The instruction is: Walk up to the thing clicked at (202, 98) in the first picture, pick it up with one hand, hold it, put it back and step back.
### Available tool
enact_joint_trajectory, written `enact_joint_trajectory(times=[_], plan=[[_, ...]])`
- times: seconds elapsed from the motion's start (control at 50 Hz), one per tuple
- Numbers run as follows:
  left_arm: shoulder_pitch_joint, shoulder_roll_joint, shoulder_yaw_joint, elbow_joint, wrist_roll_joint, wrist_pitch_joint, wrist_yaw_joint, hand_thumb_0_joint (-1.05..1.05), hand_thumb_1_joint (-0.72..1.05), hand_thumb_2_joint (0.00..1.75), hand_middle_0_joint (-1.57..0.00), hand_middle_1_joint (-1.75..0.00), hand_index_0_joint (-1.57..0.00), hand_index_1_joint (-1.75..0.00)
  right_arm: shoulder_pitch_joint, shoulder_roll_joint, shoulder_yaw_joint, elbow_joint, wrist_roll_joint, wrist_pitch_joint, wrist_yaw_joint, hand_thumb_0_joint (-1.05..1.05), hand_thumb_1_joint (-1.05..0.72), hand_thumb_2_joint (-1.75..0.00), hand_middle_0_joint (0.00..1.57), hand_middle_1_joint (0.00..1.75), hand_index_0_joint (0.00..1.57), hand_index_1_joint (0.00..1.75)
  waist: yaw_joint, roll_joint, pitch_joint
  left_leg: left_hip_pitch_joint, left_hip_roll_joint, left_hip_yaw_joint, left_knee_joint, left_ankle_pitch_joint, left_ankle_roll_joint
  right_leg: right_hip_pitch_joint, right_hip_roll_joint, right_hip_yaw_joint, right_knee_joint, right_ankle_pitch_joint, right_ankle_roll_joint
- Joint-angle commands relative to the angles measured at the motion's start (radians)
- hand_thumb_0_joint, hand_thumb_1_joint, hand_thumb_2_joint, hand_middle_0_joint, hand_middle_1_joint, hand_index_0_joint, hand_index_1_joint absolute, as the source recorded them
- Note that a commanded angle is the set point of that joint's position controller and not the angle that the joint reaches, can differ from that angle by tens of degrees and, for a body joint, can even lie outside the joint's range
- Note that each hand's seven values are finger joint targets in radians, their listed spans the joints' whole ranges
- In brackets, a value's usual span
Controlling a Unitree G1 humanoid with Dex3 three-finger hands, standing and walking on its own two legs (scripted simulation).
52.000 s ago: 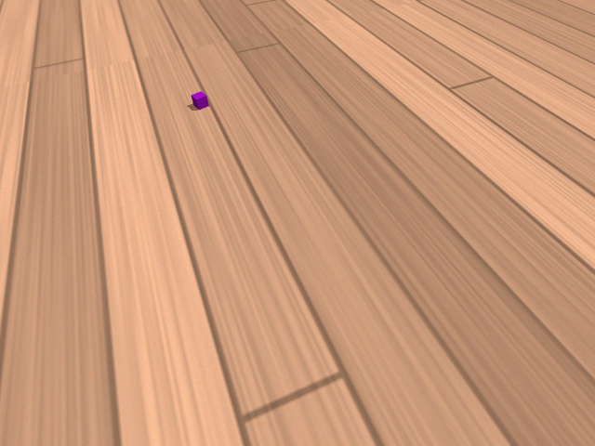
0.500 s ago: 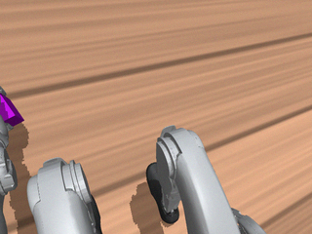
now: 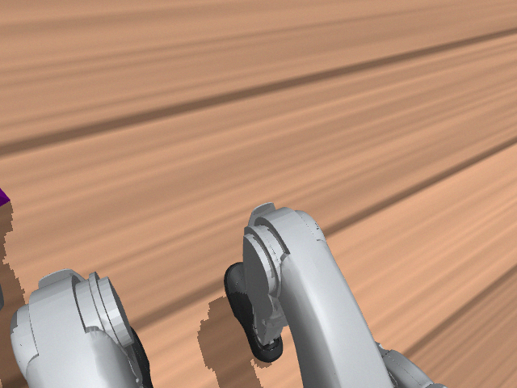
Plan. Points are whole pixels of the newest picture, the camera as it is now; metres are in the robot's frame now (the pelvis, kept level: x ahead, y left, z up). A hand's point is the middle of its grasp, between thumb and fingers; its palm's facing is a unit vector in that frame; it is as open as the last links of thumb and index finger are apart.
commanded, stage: rest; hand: left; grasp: from above
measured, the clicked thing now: out of the picture +0.45 +0.31 -0.26
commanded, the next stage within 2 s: open in 0.36 s
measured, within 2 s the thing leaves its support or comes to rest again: neither
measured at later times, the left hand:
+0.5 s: hand out of the picture +0.44 +0.31 -0.24, palm faces -0.41 -0.23 -0.88, open 10.0 cm
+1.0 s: hand out of the picture +0.45 +0.31 -0.24, palm faces -0.40 -0.23 -0.89, open 13.3 cm
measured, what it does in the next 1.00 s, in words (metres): stands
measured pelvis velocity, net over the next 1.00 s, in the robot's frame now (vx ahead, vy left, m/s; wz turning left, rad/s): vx -0.01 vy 0.00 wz -0.04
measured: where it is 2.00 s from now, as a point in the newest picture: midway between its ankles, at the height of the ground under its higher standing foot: (202, 360)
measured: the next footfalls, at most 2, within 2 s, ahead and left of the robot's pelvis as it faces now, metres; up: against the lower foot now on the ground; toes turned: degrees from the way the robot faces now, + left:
none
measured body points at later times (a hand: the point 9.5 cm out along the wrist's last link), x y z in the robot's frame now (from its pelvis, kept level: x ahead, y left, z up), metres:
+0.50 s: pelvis -0.01 +0.00 +0.00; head +0.28 +0.10 +0.33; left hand +0.46 +0.32 -0.19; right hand +0.03 -0.25 -0.07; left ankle +0.06 +0.13 -0.27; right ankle +0.11 -0.12 -0.27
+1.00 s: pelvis -0.01 +0.00 +0.00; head +0.28 +0.11 +0.33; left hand +0.46 +0.32 -0.19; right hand +0.03 -0.25 -0.06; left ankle +0.06 +0.13 -0.27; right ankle +0.11 -0.12 -0.27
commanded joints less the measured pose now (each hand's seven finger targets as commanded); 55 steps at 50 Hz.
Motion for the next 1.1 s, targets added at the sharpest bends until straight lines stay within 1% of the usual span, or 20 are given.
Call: enact_joint_trajectory(times=[0.0, 0.04, 0.1, 0.26, 0.28, 0.32, 0.34, 0.36, 0.4, 0.44, 0.46, 0.48, 0.54, 0.6, 0.62, 0.8, 0.86, 0.92, 0.98, 1.08], plan=[[-0.275, 0.242, 0.0, -0.109, -0.006, -0.002, 0.07, 0.0, 0.45, 0.78, -0.96, -0.58, -0.93, -0.61, 0.227, -0.299, -0.072, 0.013, 0.0, -0.016, -0.006, 0.0, -0.9, -0.9, 0.2, 0.3, 0.2, 0.3, -0.02, 0.486, -0.722, 0.524, 0.006, 0.081, -0.264, 0.289, 0.012, 0.407, 0.04, -0.101, -0.188, 0.279, -0.064], [-0.294, 0.219, -0.025, -0.073, 0.01, 0.002, 0.071, 0.0, 0.47, 0.75, -0.97, -0.57, -0.95, -0.6, 0.219, -0.306, -0.07, 0.013, -0.006, -0.021, 0.002, 0.0, -0.9, -0.9, 0.2, 0.3, 0.2, 0.3, -0.049, 0.463, -0.663, 0.496, 0.007, 0.074, -0.258, 0.248, 0.015, 0.369, 0.041, -0.108, -0.183, 0.252, -0.063], [-0.298, 0.255, -0.004, -0.109, -0.006, 0.002, 0.073, 0.0, 0.46, 0.77, -0.97, -0.56, -0.94, -0.59, 0.218, -0.317, -0.069, 0.005, -0.001, -0.029, 0.003, 0.0, -0.9, -0.9, 0.2, 0.3, 0.2, 0.3, -0.028, 0.485, -0.697, 0.515, 0.007, 0.075, -0.261, 0.274, 0.014, 0.398, 0.04, -0.103, -0.193, 0.271, -0.062], [-0.3, 0.234, -0.037, -0.043, -0.01, 0.004, 0.072, 0.0, 0.45, 0.73, -0.96, -0.55, -0.93, -0.58, 0.213, -0.321, -0.047, -0.002, -0.011, -0.052, 0.023, 0.0, -0.9, -0.9, 0.2, 0.3, 0.2, 0.3, -0.072, 0.435, -0.604, 0.453, 0.009, 0.076, -0.237, 0.238, 0.025, 0.4, 0.044, -0.104, -0.203, 0.254, -0.055], [-0.312, 0.266, -0.026, -0.076, -0.016, -0.002, 0.076, 0.0, 0.43, 0.75, -0.95, -0.54, -0.92, -0.57, 0.212, -0.329, -0.047, 0.0, -0.008, -0.055, 0.02, 0.0, -0.9, -0.9, 0.2, 0.3, 0.2, 0.3, -0.053, 0.441, -0.642, 0.468, 0.012, 0.073, -0.236, 0.252, 0.024, 0.41, 0.046, -0.104, -0.209, 0.265, -0.053], [-0.281, 0.279, -0.004, -0.035, -0.01, 0.002, 0.077, 0.0, 0.46, 0.71, -0.96, -0.55, -0.94, -0.57, 0.224, -0.341, -0.051, 0.0, -0.012, -0.061, 0.022, 0.0, -0.9, -0.9, 0.2, 0.3, 0.2, 0.3, -0.069, 0.436, -0.62, 0.477, 0.011, 0.068, -0.241, 0.253, 0.021, 0.413, 0.043, -0.108, -0.205, 0.263, -0.052], [-0.297, 0.237, -0.041, -0.037, -0.01, 0.0, 0.069, 0.0, 0.45, 0.72, -0.96, -0.53, -0.93, -0.56, 0.213, -0.328, -0.044, -0.007, -0.012, -0.067, 0.027, 0.0, -0.9, -0.9, 0.2, 0.3, 0.2, 0.3, -0.078, 0.436, -0.6, 0.476, 0.012, 0.063, -0.236, 0.243, 0.02, 0.394, 0.042, -0.11, -0.199, 0.258, -0.053], [-0.265, 0.303, 0.012, -0.018, -0.013, -0.002, 0.079, 0.0, 0.46, 0.7, -0.96, -0.53, -0.94, -0.56, 0.235, -0.348, -0.05, 0.017, -0.014, -0.063, 0.023, 0.0, -0.9, -0.9, 0.2, 0.3, 0.2, 0.3, -0.065, 0.43, -0.629, 0.473, 0.014, 0.063, -0.242, 0.252, 0.021, 0.428, 0.047, -0.112, -0.211, 0.264, -0.051], [-0.315, 0.232, -0.054, -0.056, -0.016, -0.012, 0.071, 0.0, 0.42, 0.69, -0.93, -0.54, -0.91, -0.56, 0.215, -0.323, -0.036, -0.003, -0.008, -0.066, 0.027, 0.0, -0.9, -0.9, 0.2, 0.3, 0.2, 0.3, -0.075, 0.437, -0.619, 0.467, 0.013, 0.057, -0.244, 0.244, 0.019, 0.412, 0.047, -0.113, -0.203, 0.259, -0.055], [-0.269, 0.279, -0.015, 0.009, -0.004, -0.005, 0.075, 0.0, 0.45, 0.71, -0.94, -0.57, -0.92, -0.59, 0.228, -0.348, -0.041, -0.005, -0.015, -0.069, 0.029, 0.0, -0.9, -0.9, 0.2, 0.3, 0.2, 0.3, -0.086, 0.415, -0.586, 0.456, 0.013, 0.051, -0.248, 0.227, 0.021, 0.403, 0.045, -0.12, -0.204, 0.244, -0.052], [-0.315, 0.244, -0.054, -0.042, -0.01, -0.016, 0.067, 0.0, 0.37, 0.67, -0.86, -0.6, -0.84, -0.61, 0.215, -0.334, -0.035, -0.012, -0.012, -0.074, 0.033, 0.0, -0.9, -0.9, 0.2, 0.3, 0.2, 0.3, -0.085, 0.425, -0.578, 0.447, 0.013, 0.051, -0.249, 0.21, 0.022, 0.395, 0.048, -0.118, -0.206, 0.228, -0.054], [-0.285, 0.28, -0.025, -0.011, -0.017, -0.015, 0.075, 0.0, 0.29, 0.68, -0.78, -0.61, -0.76, -0.62, 0.209, -0.347, -0.038, -0.003, -0.011, -0.072, 0.028, 0.0, -0.9, -0.9, 0.2, 0.3, 0.2, 0.3, -0.07, 0.422, -0.603, 0.47, 0.016, 0.044, -0.253, 0.2, 0.02, 0.397, 0.047, -0.121, -0.209, 0.221, -0.055], [-0.302, 0.288, -0.044, -0.043, -0.013, -0.021, 0.079, 0.0, 0.05, 0.65, -0.54, -0.62, -0.53, -0.63, 0.21, -0.34, -0.029, -0.007, -0.007, -0.076, 0.028, 0.0, -0.9, -0.9, 0.2, 0.3, 0.2, 0.3, -0.065, 0.432, -0.612, 0.453, 0.014, 0.056, -0.248, 0.209, 0.023, 0.428, 0.053, -0.112, -0.222, 0.231, -0.053], [-0.263, 0.311, -0.012, -0.016, -0.009, -0.016, 0.082, 0.0, -0.19, 0.71, -0.43, -0.66, -0.42, -0.68, 0.226, -0.349, -0.033, -0.004, -0.01, -0.077, 0.031, 0.0, -0.89, -0.9, 0.2, 0.3, 0.2, 0.3, -0.069, 0.417, -0.607, 0.452, 0.015, 0.056, -0.241, 0.23, 0.023, 0.437, 0.05, -0.114, -0.219, 0.247, -0.05], [-0.29, 0.277, -0.047, -0.016, -0.011, -0.017, 0.08, 0.0, -0.21, 0.72, -0.42, -0.69, -0.41, -0.7, 0.218, -0.338, -0.026, -0.008, -0.011, -0.078, 0.033, 0.0, -0.9, -0.9, 0.2, 0.3, 0.2, 0.3, -0.083, 0.415, -0.582, 0.436, 0.016, 0.058, -0.237, 0.216, 0.025, 0.43, 0.055, -0.111, -0.218, 0.241, -0.049], [-0.279, 0.291, -0.033, -0.06, -0.014, -0.001, 0.086, 0.0, -0.4, 0.88, -0.27, -0.81, -0.25, -0.84, 0.205, -0.344, -0.032, -0.011, -0.007, -0.076, 0.04, 0.0, -0.89, -0.9, 0.2, 0.3, 0.2, 0.3, -0.059, 0.5, -0.621, 0.498, 0.02, 0.045, -0.27, 0.249, 0.008, 0.414, 0.056, -0.122, -0.208, 0.26, -0.059], [-0.281, 0.278, -0.049, -0.036, -0.011, 0.009, 0.09, 0.0, -0.48, 0.94, -0.21, -0.85, -0.18, -0.88, 0.209, -0.343, -0.026, -0.007, -0.01, -0.077, 0.044, 0.0, -0.89, -0.9, 0.2, 0.3, 0.2, 0.3, -0.078, 0.485, -0.598, 0.492, 0.019, 0.053, -0.256, 0.262, 0.011, 0.425, 0.055, -0.119, -0.208, 0.285, -0.058], [-0.253, 0.31, -0.011, -0.038, -0.021, 0.017, 0.086, 0.0, -0.51, 0.96, -0.17, -0.89, -0.15, -0.92, 0.227, -0.351, -0.034, -0.005, -0.009, -0.077, 0.046, 0.0, -0.89, -0.9, 0.2, 0.3, 0.2, 0.3, -0.069, 0.468, -0.617, 0.48, 0.019, 0.059, -0.243, 0.287, 0.017, 0.449, 0.056, -0.115, -0.215, 0.3, -0.052], [-0.255, 0.272, -0.036, -0.03, -0.031, 0.017, 0.076, 0.0, -0.57, 1.01, -0.13, -0.92, -0.1, -0.96, 0.219, -0.346, -0.033, -0.014, -0.006, -0.079, 0.046, 0.0, -0.89, -0.9, 0.2, 0.3, 0.2, 0.3, -0.079, 0.448, -0.582, 0.454, 0.019, 0.058, -0.253, 0.246, 0.02, 0.439, 0.054, -0.112, -0.225, 0.265, -0.054], [-0.276, 0.299, -0.026, -0.071, -0.033, 0.006, 0.067, 0.0, -0.61, 1.05, -0.09, -0.96, -0.06, -0.99, 0.221, -0.353, -0.038, -0.018, -0.001, -0.08, 0.041, 0.0, -0.89, -0.9, 0.2, 0.3, 0.2, 0.3, -0.073, 0.472, -0.628, 0.501, 0.02, 0.042, -0.268, 0.246, 0.013, 0.438, 0.05, -0.121, -0.217, 0.26, -0.057]])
